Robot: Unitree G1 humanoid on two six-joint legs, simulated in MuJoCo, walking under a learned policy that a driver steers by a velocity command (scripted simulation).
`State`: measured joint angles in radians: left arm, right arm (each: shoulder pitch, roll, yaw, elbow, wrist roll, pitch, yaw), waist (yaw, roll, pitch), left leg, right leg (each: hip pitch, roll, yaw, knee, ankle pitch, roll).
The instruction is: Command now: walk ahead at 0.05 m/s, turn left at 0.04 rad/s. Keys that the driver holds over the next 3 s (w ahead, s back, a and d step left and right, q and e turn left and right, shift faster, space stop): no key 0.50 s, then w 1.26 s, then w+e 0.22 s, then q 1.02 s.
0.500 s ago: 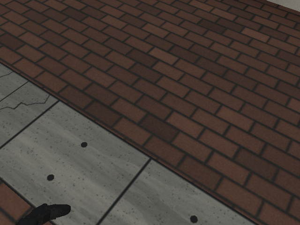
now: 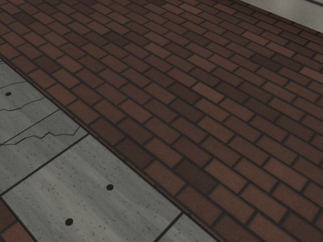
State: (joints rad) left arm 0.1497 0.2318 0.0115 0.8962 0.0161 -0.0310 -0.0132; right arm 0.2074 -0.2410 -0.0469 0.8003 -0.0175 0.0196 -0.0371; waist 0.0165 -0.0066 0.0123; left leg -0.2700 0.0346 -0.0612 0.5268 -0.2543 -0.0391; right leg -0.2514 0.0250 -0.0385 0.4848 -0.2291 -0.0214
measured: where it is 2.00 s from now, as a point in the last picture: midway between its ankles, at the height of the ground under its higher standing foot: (168, 193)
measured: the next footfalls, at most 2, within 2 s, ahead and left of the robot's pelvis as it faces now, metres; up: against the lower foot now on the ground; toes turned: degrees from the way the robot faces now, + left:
right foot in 1.20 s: +0.44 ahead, -0.11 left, +0.00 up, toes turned -3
left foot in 1.76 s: +0.76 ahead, +0.13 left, +0.00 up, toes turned +2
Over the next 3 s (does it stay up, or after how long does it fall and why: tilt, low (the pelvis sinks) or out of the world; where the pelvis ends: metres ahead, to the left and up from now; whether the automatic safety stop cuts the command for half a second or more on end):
stays up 0.89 0.04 0.01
